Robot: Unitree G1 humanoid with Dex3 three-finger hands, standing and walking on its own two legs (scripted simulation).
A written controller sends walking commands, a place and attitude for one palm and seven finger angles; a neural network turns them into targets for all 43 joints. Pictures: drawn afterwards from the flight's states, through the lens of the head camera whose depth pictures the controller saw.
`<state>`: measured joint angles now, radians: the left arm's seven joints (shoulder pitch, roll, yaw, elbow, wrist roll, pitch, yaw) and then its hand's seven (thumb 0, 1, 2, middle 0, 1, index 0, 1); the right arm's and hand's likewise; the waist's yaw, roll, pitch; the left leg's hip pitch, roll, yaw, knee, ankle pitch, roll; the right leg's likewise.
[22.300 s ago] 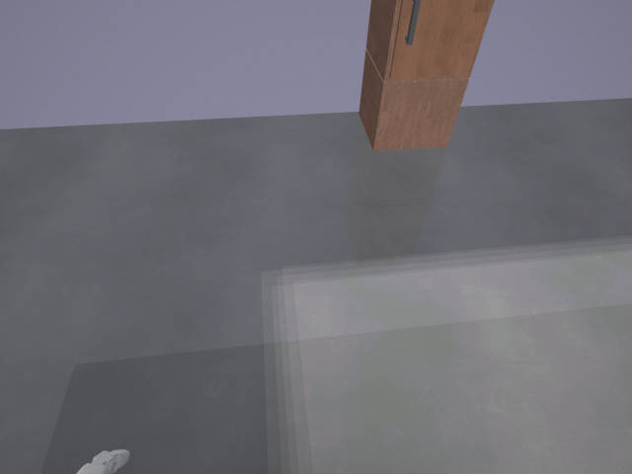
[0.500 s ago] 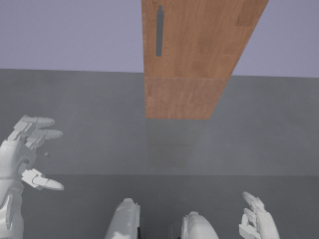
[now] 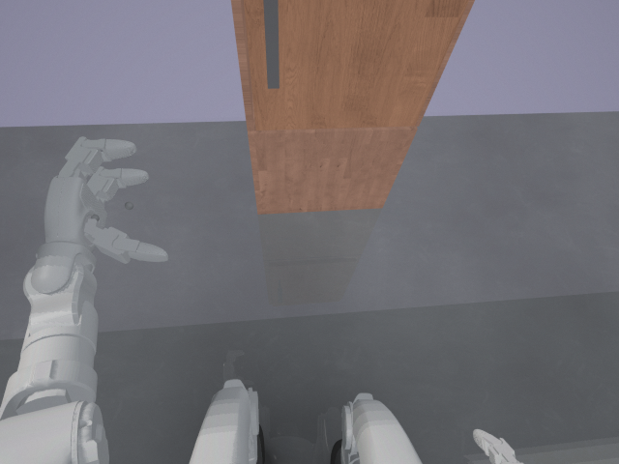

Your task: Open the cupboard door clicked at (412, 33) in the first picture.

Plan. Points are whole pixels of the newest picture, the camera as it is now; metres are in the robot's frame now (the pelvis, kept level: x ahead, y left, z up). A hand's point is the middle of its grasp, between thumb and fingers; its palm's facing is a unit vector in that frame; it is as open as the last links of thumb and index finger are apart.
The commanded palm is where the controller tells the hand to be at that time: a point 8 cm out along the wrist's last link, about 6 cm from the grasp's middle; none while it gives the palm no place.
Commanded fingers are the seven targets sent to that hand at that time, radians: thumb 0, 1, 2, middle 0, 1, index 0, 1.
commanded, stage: move the hooked fingers beside the handle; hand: left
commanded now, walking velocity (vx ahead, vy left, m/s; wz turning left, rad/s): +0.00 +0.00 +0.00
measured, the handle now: (271, 37) +0.77 +0.07 +0.03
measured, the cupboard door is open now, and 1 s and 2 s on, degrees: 0 0 0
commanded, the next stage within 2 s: none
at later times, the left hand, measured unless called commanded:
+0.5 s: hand (199, 126) +0.56 +0.16 +0.04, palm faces +0.06 -1.00 -0.04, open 14.0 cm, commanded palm +0.55 +0.20 +0.03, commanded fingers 0.00 -0.50 0.30 -0.30 -1.20 -0.30 -1.20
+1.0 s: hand (238, 69) +0.69 +0.12 +0.03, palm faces +0.08 -1.00 -0.03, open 14.0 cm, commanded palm +0.69 +0.10 +0.01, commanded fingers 0.00 -0.50 0.30 -0.30 -1.20 -0.30 -1.20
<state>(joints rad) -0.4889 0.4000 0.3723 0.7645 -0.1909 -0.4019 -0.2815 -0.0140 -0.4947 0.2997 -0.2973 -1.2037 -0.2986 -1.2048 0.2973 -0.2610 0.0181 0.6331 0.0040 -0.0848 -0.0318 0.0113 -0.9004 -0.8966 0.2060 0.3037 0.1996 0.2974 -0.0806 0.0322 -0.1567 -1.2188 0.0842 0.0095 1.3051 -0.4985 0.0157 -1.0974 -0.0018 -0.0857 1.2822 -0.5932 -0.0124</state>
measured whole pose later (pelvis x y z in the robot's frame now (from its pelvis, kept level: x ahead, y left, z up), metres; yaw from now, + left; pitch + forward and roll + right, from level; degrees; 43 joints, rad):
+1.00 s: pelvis +0.00 -0.01 -0.06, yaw -5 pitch +40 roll -8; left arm -1.56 0.82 0.41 1.34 0.19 -0.25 -0.02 -0.01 -0.50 0.30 -0.30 -1.20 -0.30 -1.20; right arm 0.44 -0.22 0.11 0.62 -0.12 0.05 0.06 0.00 -0.90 -0.90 0.20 0.30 0.20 0.30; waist -0.40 0.08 -0.08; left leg -1.69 0.13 -0.06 1.53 -0.55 0.01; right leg -1.54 0.05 -0.13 1.46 -0.63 -0.03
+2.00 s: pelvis -0.01 +0.00 -0.08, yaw -8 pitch +40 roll -10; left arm -1.65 0.90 0.39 1.31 0.22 -0.18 -0.01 -0.02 -0.50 0.30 -0.30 -1.20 -0.30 -1.21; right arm 0.46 -0.20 0.13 0.61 -0.12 0.07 0.09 0.00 -0.90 -0.90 0.20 0.30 0.20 0.30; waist -0.42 0.08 -0.05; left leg -1.76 0.11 -0.09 1.58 -0.55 0.01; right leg -1.61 0.07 -0.12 1.50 -0.61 -0.01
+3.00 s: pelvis +0.01 +0.00 -0.07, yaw -8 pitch +41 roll -10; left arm -1.58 0.86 0.44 1.28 0.22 -0.18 0.00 -0.01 -0.50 0.30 -0.30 -1.20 -0.30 -1.20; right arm 0.47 -0.22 0.11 0.59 -0.13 0.06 0.10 0.00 -0.90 -0.90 0.20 0.30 0.20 0.30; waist -0.41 0.09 -0.06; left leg -1.71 0.11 -0.10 1.57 -0.59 0.00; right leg -1.56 0.08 -0.11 1.47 -0.64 -0.01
